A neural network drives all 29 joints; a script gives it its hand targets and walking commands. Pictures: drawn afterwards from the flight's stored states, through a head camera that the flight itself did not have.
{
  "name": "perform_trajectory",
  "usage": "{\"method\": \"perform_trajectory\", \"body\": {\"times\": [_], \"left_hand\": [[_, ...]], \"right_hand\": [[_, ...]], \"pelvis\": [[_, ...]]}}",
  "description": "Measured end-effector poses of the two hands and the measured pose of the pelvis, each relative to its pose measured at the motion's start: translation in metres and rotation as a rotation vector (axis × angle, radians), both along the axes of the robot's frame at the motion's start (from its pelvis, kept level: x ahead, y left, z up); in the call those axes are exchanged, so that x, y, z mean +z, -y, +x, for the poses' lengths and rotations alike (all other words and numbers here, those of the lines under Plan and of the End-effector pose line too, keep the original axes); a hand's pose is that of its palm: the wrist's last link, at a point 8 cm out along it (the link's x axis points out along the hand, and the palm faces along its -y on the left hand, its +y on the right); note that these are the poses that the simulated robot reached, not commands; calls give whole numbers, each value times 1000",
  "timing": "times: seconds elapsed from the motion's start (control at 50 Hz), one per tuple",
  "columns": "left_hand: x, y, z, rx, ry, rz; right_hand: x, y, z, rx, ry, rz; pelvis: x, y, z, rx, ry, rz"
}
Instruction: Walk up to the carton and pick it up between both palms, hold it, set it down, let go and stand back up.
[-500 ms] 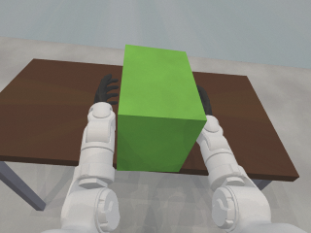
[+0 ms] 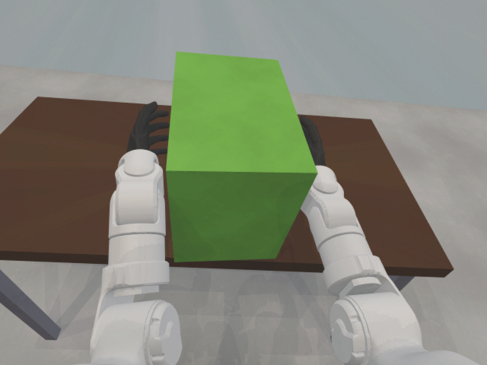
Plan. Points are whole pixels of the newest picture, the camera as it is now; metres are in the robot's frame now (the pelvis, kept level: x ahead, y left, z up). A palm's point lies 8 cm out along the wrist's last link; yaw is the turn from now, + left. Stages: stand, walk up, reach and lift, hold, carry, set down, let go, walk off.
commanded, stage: reach and lift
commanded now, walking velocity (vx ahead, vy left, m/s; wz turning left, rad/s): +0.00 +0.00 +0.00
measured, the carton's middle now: (227, 158) +0.41 +0.00 +0.14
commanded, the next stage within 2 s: hold in 0.94 s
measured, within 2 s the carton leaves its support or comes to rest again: neither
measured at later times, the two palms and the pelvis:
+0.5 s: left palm (146, 148) +0.37 +0.12 +0.19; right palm (318, 163) +0.36 -0.15 +0.17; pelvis -0.01 -0.01 +0.00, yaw +0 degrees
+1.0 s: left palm (141, 140) +0.37 +0.12 +0.21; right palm (318, 157) +0.36 -0.14 +0.18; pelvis -0.01 -0.01 +0.00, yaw -1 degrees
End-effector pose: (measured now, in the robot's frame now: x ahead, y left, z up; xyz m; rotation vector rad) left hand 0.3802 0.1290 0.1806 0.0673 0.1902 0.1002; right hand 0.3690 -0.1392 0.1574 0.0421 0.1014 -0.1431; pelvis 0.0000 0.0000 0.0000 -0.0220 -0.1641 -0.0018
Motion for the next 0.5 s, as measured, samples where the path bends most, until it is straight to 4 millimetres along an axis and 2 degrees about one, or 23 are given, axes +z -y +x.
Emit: {"method": "perform_trajectory", "body": {"times": [0.24, 0.5], "left_hand": [[16, 12, 3, -21, 4, 18], [14, 8, -7, -9, 6, 2]], "right_hand": [[5, 10, -3, -22, 9, 16], [8, 8, -7, -10, 17, 17]], "pelvis": [[0, -1, -2, -12, 15, 1], [0, 7, -6, -4, 25, 4]]}}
